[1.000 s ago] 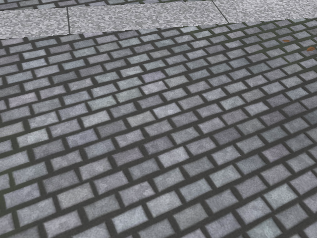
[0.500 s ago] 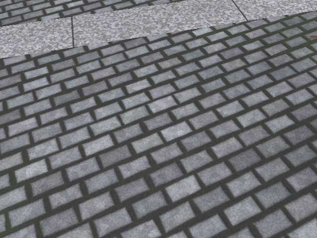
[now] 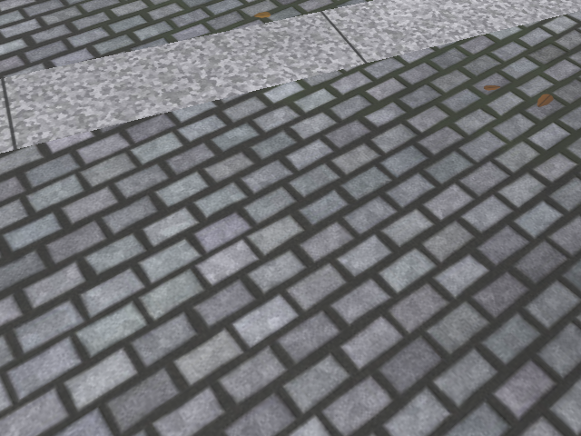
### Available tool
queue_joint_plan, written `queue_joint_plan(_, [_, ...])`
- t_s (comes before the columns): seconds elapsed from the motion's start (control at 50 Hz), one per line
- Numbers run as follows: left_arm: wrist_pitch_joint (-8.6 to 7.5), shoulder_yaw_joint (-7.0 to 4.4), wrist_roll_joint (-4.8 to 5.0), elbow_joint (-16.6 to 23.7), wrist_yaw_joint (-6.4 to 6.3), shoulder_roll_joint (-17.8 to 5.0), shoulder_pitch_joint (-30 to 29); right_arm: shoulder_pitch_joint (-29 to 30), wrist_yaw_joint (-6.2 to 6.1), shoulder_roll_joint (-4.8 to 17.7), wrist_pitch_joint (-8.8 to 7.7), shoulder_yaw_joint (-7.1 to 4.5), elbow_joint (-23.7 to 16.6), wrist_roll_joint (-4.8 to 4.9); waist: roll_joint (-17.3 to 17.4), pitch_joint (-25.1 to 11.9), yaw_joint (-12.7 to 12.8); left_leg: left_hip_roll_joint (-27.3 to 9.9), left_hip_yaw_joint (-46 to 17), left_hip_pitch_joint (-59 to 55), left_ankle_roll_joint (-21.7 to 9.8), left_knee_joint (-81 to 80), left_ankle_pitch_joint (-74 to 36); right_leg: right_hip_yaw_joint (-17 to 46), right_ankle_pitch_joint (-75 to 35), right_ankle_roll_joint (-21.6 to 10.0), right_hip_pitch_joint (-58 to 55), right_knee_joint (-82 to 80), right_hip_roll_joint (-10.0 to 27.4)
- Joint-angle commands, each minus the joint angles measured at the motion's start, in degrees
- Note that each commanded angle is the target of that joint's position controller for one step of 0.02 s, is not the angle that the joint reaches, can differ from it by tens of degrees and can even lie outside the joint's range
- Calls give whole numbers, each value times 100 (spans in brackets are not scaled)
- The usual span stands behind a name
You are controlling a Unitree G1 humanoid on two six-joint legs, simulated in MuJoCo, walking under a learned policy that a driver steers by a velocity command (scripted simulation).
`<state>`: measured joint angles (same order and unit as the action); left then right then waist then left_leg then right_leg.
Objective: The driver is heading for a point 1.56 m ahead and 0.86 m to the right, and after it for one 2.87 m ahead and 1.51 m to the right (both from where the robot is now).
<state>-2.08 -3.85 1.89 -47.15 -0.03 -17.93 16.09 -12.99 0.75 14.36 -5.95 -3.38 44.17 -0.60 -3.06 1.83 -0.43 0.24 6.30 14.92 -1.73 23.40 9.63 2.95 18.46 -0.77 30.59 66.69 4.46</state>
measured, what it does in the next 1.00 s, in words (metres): walks ahead, turning right: right foot, then left foot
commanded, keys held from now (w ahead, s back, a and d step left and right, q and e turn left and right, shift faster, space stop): w+e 1.00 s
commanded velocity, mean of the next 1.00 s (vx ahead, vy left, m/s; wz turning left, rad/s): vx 0.50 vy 0.00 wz -0.57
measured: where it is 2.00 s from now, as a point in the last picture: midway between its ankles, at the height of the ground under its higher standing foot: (475, 272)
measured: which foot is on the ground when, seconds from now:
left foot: down 0.00-0.36, up 0.38-0.82, down 0.84-1.00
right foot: up 0.00-0.32, down 0.34-0.84, up 0.86-1.00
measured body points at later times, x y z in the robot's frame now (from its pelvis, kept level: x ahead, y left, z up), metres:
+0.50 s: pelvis +0.26 -0.09 +0.00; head +0.29 -0.12 +0.44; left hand +0.44 +0.15 -0.11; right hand +0.31 -0.40 -0.12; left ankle +0.26 +0.10 -0.65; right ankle +0.28 -0.16 -0.74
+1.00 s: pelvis +0.54 -0.14 +0.00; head +0.57 -0.14 +0.45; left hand +0.79 +0.04 -0.11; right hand +0.50 -0.44 -0.10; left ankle +0.63 -0.07 -0.74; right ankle +0.41 -0.22 -0.65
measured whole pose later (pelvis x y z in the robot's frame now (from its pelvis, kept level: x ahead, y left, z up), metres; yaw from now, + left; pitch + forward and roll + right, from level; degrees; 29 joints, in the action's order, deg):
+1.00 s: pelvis +0.54 -0.14 +0.00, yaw -35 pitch +1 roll +1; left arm -1.0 -4.2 1.6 -39.9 -0.6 -17.7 17.5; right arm -11.1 0.8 15.1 -6.0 -3.6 43.5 -0.7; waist -2.8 1.1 -0.3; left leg 1.4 3.4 16.1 -1.3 25.2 10.5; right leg 4.4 20.5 -0.8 27.7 68.3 1.0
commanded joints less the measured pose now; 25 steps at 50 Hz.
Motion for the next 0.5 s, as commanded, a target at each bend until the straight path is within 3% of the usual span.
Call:
queue_joint_plan(0.02, [108,-86,-22,412,-17,-160,170,245,-27,683,-161,-192,-220,-19,814,-102,155,-1627,-1113,-383,-952,-1605,-615,296,-512,83,628,-124,410])
queue_joint_plan(0.1, [87,-65,-68,616,79,-79,-353,120,-107,875,-115,-259,-55,-22,635,39,33,-1511,-286,-672,-861,-1656,-1013,190,-1661,109,821,-1357,368])
queue_joint_plan(0.16, [41,-13,-80,832,204,2,-993,-72,-150,1044,-41,-309,42,28,528,202,-217,-1548,108,-913,-782,-1645,-1017,-159,-2081,29,705,-2234,276])
queue_joint_plan(0.24, [66,-27,-77,1138,306,-96,-1490,-304,-144,1223,107,-390,205,161,553,389,-337,-1783,314,-1681,-649,-1354,-1247,-398,-1535,-197,849,-2811,186])
queue_joint_plan(0.28, [87,-92,-91,1228,331,-223,-1397,-246,-148,1368,187,-435,222,225,674,242,-176,-1819,469,-1938,-535,-792,-2637,-676,-940,-402,477,-2926,-66])
queue_joint_plan(0.3, [107,-167,-92,1196,321,-345,-1090,-186,-154,1450,227,-458,209,263,771,-13,33,-1775,569,-1977,-464,-218,-3685,-876,-656,-528,-31,-2934,-303])
queue_joint_plan(0.32, [118,-305,-68,1018,298,-548,-334,-67,-153,1455,279,-453,189,302,709,-414,495,-1592,758,-1795,-329,836,-4355,-1062,-777,-707,-1033,-3232,-620])
queue_joint_plan(0.34, [151,-528,-47,718,210,-966,701,-146,-167,1279,279,-375,161,247,465,-966,942,-1328,863,-913,-86,2314,-3794,-842,-1047,-935,-2692,-3425,-779])
queue_joint_plan(0.36, [164,-683,4,664,104,-1715,940,-550,-143,559,198,-144,-120,-53,-1098,-1306,551,-563,762,1570,328,4510,613,1856,-841,-1758,-4586,-3683,718])
queue_joint_plan(0.38, [32,-582,-40,928,166,-1640,913,-418,-93,524,-35,-46,-268,38,-993,-2333,527,183,-736,2716,385,5594,2624,4566,405,-2505,-5374,-4837,1504])
queue_joint_plan(0.4, [-70,-436,-80,888,225,-1157,810,334,-39,1018,-172,-167,-413,300,-271,-1754,784,-129,-1105,3330,238,5745,2121,3981,285,-2097,-5081,-5161,1429])
queue_joint_plan(0.42, [-130,-379,-78,867,223,-978,578,498,-42,974,-246,-144,-474,317,-156,-1156,619,-365,-1054,3383,109,5360,1592,3201,-110,-1881,-4365,-5094,1222])
queue_joint_plan(0.44, [-139,-308,-66,930,207,-761,156,456,-97,952,-259,-152,-375,162,195,-786,349,-606,-1068,3016,109,4873,1190,2531,-705,-1668,-3534,-5051,961])
queue_joint_plan(0.46, [-135,-237,-114,1026,177,-569,-146,358,-128,991,-211,-194,-320,50,162,-596,129,-751,-1092,2574,133,4484,886,2082,-1223,-1567,-2889,-5155,760])
queue_joint_plan(0.48, [-138,-224,-173,1110,149,-563,-267,272,-111,1000,-141,-209,-325,39,-36,-560,1,-785,-1109,2240,193,4316,749,1955,-1592,-1601,-2478,-5265,682])
queue_joint_plan(0.5, [-155,-232,-160,1129,122,-575,-297,211,-104,951,-83,-210,-323,17,-8,-547,-46,-775,-1072,2118,277,4084,675,1789,-1934,-1626,-2300,-5334,610])
Keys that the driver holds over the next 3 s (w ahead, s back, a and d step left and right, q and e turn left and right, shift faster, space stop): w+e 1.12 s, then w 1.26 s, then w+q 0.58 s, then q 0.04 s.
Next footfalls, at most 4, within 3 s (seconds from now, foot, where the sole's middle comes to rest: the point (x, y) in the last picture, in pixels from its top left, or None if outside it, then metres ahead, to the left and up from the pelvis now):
0.34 right None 0.32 -0.18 -0.78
0.84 left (327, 358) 0.66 -0.09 -0.78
1.36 right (480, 340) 0.71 -0.47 -0.78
1.88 left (464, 223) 1.09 -0.52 -0.78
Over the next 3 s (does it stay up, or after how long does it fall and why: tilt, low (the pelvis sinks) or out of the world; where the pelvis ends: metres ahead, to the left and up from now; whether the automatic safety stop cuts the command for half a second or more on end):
stays up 1.34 -0.89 -0.03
